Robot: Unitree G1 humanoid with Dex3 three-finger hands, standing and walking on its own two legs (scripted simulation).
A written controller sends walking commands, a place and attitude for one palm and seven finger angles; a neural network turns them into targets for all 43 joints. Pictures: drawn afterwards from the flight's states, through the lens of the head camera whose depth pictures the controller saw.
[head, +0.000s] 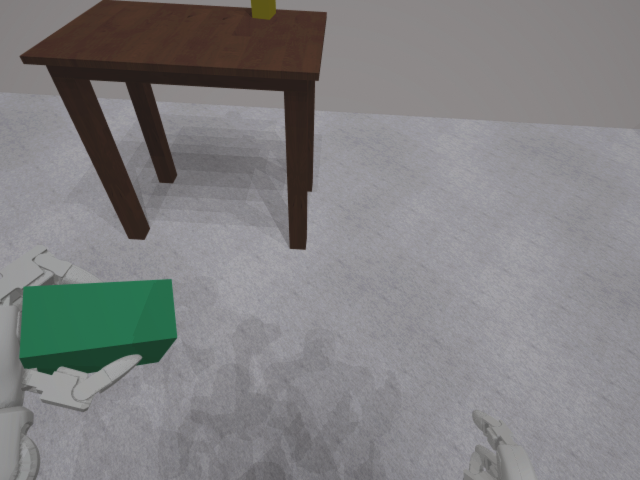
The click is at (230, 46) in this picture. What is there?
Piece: table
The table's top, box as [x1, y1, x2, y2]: [20, 0, 326, 80]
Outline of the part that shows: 20,55 23,63 318,80 326,12 276,9 276,13 269,20 252,18 251,8 102,0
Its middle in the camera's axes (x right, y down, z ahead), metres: -0.42 -0.67 +1.27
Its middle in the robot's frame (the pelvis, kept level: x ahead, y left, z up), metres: +1.38 +0.49 +0.00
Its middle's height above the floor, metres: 0.77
